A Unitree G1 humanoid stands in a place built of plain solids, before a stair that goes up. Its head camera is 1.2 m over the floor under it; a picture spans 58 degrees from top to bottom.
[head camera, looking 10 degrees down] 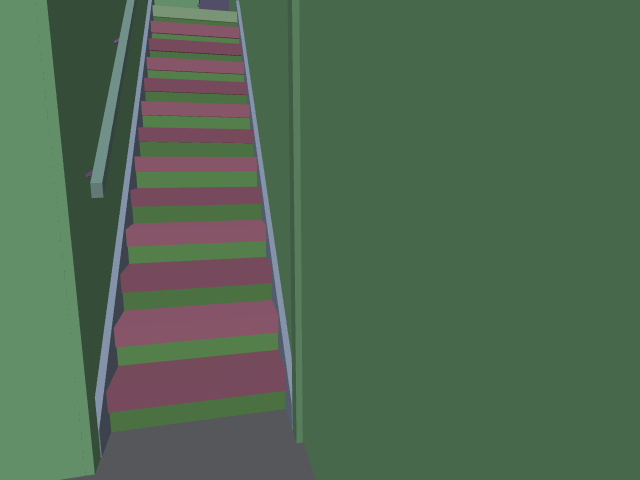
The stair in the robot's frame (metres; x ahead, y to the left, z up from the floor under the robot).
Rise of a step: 0.21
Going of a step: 0.23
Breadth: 0.80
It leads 14 degrees to the left of straight ahead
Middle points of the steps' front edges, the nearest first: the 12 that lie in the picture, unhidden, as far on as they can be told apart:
1.86 0.55 0.21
2.08 0.61 0.42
2.31 0.66 0.62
2.54 0.72 0.83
2.77 0.78 1.04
2.99 0.83 1.25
3.22 0.89 1.45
3.45 0.94 1.66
3.67 1.00 1.87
3.90 1.06 2.07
4.13 1.11 2.28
4.36 1.17 2.49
